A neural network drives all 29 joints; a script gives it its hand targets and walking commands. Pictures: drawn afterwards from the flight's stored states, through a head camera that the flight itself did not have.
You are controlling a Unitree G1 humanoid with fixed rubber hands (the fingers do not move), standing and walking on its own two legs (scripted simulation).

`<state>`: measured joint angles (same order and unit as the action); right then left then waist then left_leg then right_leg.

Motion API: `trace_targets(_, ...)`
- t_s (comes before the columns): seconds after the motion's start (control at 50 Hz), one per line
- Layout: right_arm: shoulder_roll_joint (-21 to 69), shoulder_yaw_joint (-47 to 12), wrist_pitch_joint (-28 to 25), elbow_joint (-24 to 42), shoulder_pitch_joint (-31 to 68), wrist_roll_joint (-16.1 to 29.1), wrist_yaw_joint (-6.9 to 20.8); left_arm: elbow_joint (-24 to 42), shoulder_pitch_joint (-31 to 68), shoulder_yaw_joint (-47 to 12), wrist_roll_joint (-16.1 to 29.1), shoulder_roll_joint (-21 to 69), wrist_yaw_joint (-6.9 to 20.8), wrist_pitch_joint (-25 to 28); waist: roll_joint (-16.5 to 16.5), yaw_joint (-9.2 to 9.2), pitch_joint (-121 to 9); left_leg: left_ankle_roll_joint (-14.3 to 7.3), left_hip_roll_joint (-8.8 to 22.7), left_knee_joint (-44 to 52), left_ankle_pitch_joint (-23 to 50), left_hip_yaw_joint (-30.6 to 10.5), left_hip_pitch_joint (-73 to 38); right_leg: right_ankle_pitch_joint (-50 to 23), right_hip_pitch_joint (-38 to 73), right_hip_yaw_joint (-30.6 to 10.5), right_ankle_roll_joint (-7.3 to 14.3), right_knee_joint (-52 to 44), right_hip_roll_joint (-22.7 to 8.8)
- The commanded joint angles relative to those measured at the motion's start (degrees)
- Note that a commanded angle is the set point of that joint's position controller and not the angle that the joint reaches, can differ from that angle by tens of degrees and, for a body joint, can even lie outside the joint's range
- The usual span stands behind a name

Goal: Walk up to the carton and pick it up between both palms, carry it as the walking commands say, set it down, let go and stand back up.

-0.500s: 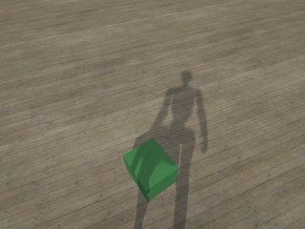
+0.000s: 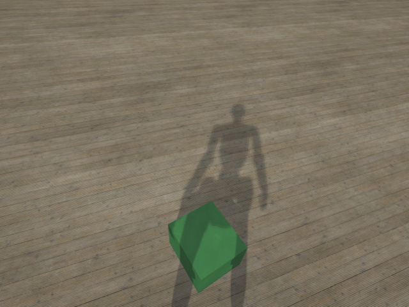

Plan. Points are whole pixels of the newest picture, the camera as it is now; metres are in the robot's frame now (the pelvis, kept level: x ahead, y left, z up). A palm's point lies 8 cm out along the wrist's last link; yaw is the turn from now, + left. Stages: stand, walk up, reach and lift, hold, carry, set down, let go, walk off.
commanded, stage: walk up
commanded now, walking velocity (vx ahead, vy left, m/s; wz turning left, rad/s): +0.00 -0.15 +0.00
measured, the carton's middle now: (205, 244) +0.54 -0.04 -0.68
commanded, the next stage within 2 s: none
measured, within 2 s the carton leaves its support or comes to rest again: neither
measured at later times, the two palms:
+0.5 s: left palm out of the picture +0.04 +0.18 -0.14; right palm out of the picture +0.04 -0.29 -0.15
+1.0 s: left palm out of the picture -0.02 +0.11 -0.12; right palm out of the picture +0.02 -0.34 -0.15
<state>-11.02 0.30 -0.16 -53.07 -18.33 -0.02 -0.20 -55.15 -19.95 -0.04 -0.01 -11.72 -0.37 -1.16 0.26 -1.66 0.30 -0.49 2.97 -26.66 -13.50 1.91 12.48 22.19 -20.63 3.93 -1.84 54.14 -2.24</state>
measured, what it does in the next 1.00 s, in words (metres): steps to the right: right foot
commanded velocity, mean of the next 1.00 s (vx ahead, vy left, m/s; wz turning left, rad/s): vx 0.00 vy -0.06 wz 0.00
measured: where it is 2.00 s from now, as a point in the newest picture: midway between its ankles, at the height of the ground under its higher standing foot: outside the picture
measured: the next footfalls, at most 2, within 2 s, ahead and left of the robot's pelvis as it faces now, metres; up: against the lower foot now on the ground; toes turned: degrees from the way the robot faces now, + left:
right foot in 0.22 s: +0.05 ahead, -0.15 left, +0.00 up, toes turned -5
left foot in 1.22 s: +0.00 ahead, +0.05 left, +0.00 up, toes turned -1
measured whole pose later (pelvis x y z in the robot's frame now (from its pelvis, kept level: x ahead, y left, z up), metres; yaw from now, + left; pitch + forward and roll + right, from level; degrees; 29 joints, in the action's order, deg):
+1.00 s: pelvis -0.02 -0.11 +0.01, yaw +0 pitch +2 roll +3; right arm -11.3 0.3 2.6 -54.0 -14.5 0.0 -1.9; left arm -56.9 -18.6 -0.1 0.0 -7.3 -1.2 1.8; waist 1.6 -1.7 0.9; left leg 2.6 2.2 -36.6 -21.3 -0.9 15.9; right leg 7.1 -14.0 5.7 6.3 19.0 1.0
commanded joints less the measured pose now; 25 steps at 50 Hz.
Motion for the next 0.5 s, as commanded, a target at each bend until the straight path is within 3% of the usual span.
trace_targets(0.0,-10.2,3.1,-2.5,1.4,-7.7,-0.9,-2.3,0.8,-7.5,3.6,-0.5,-4.3,0.0,-1.0,9.0,1.11,-2.8,-2.1,16.1,2.5,60.3,-8.6,-13.3,-1.4,-8.4,-3.7,-2.2,5.3,0.9)
trace_targets(0.02,-10.3,3.3,-2.2,0.9,-7.1,-1.0,-2.3,1.5,-4.5,3.2,-0.3,-3.9,-0.1,-1.6,11.9,1.59,-2.8,-3.1,15.3,1.7,60.6,-7.8,-12.9,-0.4,-8.6,-4.5,-2.5,2.2,0.7)
trace_targets(0.06,-5.9,1.7,-1.3,1.7,-0.3,-1.2,-2.0,2.1,-1.4,1.8,-0.1,-2.3,-0.1,-2.2,17.1,0.87,0.9,-4.1,8.7,6.1,38.6,-1.3,-0.5,-3.4,-0.3,-2.4,-1.7,-5.2,0.2)
trace_targets(0.08,-6.3,2.3,-0.5,1.8,0.2,-1.3,-1.9,2.5,1.8,0.9,-0.2,-2.3,0.2,-2.4,17.9,2.1,2.6,-5.2,6.3,8.4,26.8,-0.9,0.7,-1.8,0.9,0.8,-1.7,-9.7,1.6)
trace_targets(0.1,-6.8,2.8,-0.3,1.1,-1.2,-1.8,-2.0,2.5,3.0,0.8,-0.6,-2.3,-0.1,-2.2,16.8,2.81,4.7,-6.0,7.6,10.2,22.1,-4.6,1.4,0.0,0.9,1.2,-1.2,-13.4,2.7)
trace_targets(0.12,-8.3,3.2,-0.3,0.7,-2.6,-1.6,-1.9,2.4,3.2,0.9,-0.1,-3.0,-0.2,-1.8,12.8,2.59,1.9,-7.2,9.0,9.6,23.5,-7.3,0.5,-0.9,3.8,1.7,-1.2,-15.8,3.1)
trace_targets(0.16,-10.0,3.9,0.4,0.9,-1.8,-1.7,-1.5,0.7,1.6,1.1,0.0,-2.9,-0.4,-0.9,11.2,1.1,-0.6,-7.3,9.1,6.6,21.3,-9.2,0.6,-6.8,9.9,2.2,-0.9,-28.0,3.4)
trace_targets(0.18,-9.6,3.8,0.4,1.5,-2.4,-1.4,-1.9,0.1,0.2,2.0,0.1,-4.1,-0.9,-0.4,4.4,-0.48,-1.1,-6.9,10.2,3.8,19.4,-10.2,2.7,-11.1,13.5,1.7,-0.1,-33.1,2.4)
trace_targets(0.2,-5.1,2.6,0.1,1.0,-2.3,-0.7,-1.7,-2.0,-2.1,1.8,-0.3,-4.6,-1.1,0.9,-0.1,-1.19,-4.7,-4.1,6.0,2.3,9.0,-7.4,4.9,-21.8,19.4,-3.6,0.9,-34.4,-3.9)
trace_targets(0.22,-2.9,2.2,0.2,2.1,-2.8,-0.3,-1.5,-1.7,-0.6,2.8,-0.6,-7.4,-1.4,1.1,-10.0,-0.34,-3.1,-1.3,1.2,-1.7,-1.5,-1.9,7.5,-24.0,18.5,-11.3,3.3,-37.7,-10.2)
trace_targets(0.24,-3.6,2.6,0.7,2.4,-0.7,-0.4,-1.6,-1.2,1.3,3.3,-0.7,-9.8,-1.4,0.4,-8.9,1.63,-0.7,0.1,-0.5,-3.3,-6.5,2.4,4.7,-20.3,11.2,-12.9,6.0,-37.8,-11.9)
trace_targets(0.26,-6.1,3.7,1.4,3.1,-0.2,-0.7,-1.9,0.6,4.0,3.9,-1.0,-11.5,-0.9,-0.6,-11.2,2.66,0.7,0.1,-0.3,-6.2,-9.4,3.0,3.7,-14.2,6.4,-11.5,7.1,-37.1,-9.9)
trace_targets(0.28,-6.5,4.0,2.0,1.9,-3.4,-1.1,-2.5,1.3,5.5,3.3,-1.0,-10.7,-0.3,-1.1,-11.0,3.91,2.7,0.8,-1.5,-6.4,-7.1,4.2,2.6,-14.0,3.3,-8.3,7.7,-35.6,-8.2)
trace_targets(0.34,-2.9,2.4,1.4,1.4,-4.0,-1.0,-1.7,0.5,4.5,1.9,-0.6,-6.7,-1.0,0.4,-4.9,3.48,-0.4,0.5,-0.7,-3.8,-3.1,2.1,0.3,-9.3,5.7,-9.8,6.8,-37.8,-7.8)
trace_targets(0.38,-3.2,2.4,0.9,1.4,-2.3,-1.1,-1.8,0.8,5.4,1.8,-0.5,-6.4,-1.4,0.5,-4.1,3.32,-0.9,0.5,1.2,-0.4,1.3,1.3,-1.1,-11.5,5.9,-9.1,6.7,-35.3,-7.0)
trace_targets(0.4,-5.4,3.1,0.8,1.5,-2.8,-1.0,-2.1,1.1,4.2,2.4,-0.3,-6.3,-1.2,0.4,-4.7,2.93,-1.9,-0.3,4.6,1.3,3.1,-1.6,-1.9,-10.2,4.9,-7.8,6.2,-33.6,-5.0)
trace_targets(0.42,-6.9,3.7,0.6,0.8,-3.3,-1.1,-2.4,1.0,5.7,1.7,-0.7,-6.2,-0.9,0.4,-2.1,3.52,-0.7,-1.2,5.9,3.6,1.3,-3.7,-3.4,-8.3,2.0,-7.2,5.3,-32.4,-3.6)
trace_targets(0.44,-8.1,3.8,0.5,0.9,-2.6,-1.5,-2.1,0.5,4.5,1.6,-0.5,-5.3,-0.6,0.5,0.2,2.58,0.5,-1.5,7.7,5.1,0.9,-5.3,-3.1,-8.2,1.7,-6.6,5.0,-31.6,-2.7)
trace_targets(0.46,-10.1,4.5,1.0,1.3,-2.8,-1.7,-2.0,0.5,3.0,2.2,-0.5,-5.6,-0.3,0.1,6.6,2.26,2.6,-2.9,11.3,8.1,-3.0,-10.4,-0.2,-5.7,1.3,-4.8,3.6,-28.8,-0.4)
trace_targets(0.48,-11.2,4.8,0.9,1.5,-2.0,-1.7,-2.5,1.3,3.3,2.6,-0.6,-6.1,0.0,-0.4,9.0,2.01,3.6,-5.6,14.9,11.1,-2.7,-15.9,2.1,-5.0,0.5,-2.4,2.2,-21.2,1.3)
